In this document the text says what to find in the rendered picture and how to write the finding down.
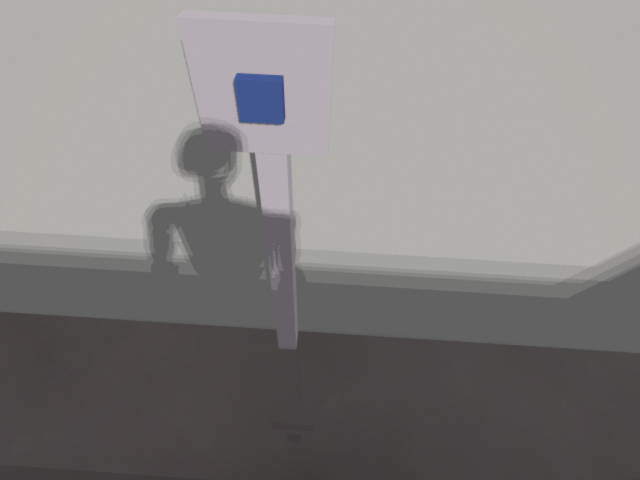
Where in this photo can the panel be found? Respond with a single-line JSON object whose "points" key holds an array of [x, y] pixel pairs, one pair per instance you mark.
{"points": [[217, 46]]}

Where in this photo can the button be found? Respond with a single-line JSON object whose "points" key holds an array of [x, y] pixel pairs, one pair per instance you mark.
{"points": [[260, 98]]}

